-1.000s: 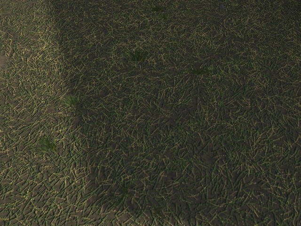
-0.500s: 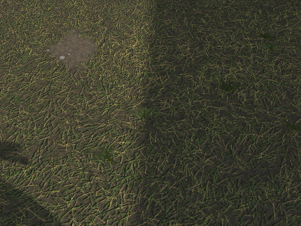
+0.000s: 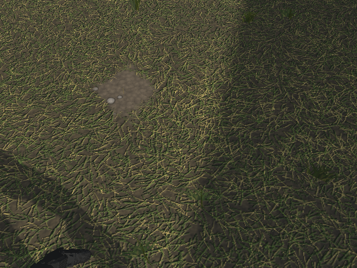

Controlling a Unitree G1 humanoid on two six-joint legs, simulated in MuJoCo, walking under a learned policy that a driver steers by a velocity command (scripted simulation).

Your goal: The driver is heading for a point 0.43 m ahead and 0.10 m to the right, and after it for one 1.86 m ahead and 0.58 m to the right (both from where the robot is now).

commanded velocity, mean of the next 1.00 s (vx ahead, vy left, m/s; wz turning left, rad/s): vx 0.32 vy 0.00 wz -0.21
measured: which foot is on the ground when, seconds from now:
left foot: down 0.00-0.02, up 0.04-0.48, down 0.50-0.98, up 1.00-1.00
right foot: down 0.00-0.50, up 0.52-0.96, down 0.98-1.00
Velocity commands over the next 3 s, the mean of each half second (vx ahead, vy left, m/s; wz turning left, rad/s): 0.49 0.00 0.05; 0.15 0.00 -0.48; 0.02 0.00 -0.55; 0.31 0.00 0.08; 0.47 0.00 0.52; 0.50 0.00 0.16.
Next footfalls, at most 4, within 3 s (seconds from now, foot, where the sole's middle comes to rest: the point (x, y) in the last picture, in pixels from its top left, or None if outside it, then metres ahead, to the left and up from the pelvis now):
0.50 left None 0.41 0.10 -0.76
0.98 right None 0.38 -0.12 -0.76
1.46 left None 0.44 0.07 -0.76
1.84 right None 0.36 -0.14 -0.76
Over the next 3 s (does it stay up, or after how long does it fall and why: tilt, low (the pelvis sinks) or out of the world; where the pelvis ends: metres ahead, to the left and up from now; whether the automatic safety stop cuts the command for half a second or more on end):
stays up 0.96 -0.22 0.01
